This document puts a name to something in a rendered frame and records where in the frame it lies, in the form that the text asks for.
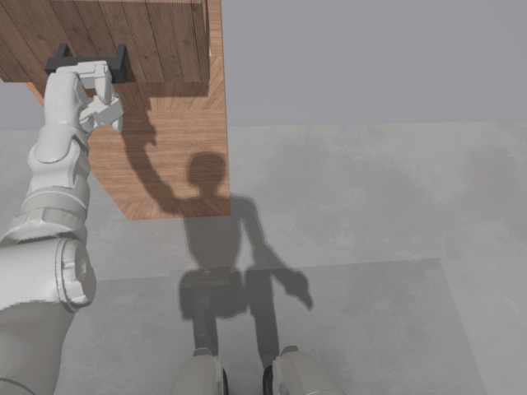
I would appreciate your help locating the robot right shin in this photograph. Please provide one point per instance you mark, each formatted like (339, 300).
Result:
(286, 349)

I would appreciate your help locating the robot left upper arm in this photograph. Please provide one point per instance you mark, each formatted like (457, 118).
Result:
(42, 286)

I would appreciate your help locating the drawer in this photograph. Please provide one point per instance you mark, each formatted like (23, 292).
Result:
(166, 40)

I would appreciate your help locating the handle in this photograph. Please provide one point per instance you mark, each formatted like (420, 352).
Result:
(116, 64)

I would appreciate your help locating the robot right thigh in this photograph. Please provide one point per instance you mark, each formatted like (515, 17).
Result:
(299, 373)

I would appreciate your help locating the left robot hand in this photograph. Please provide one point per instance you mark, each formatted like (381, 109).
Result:
(65, 100)

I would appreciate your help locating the cabinet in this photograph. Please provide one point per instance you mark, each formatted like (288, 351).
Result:
(171, 158)

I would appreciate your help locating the left robot forearm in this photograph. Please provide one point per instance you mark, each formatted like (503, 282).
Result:
(57, 201)

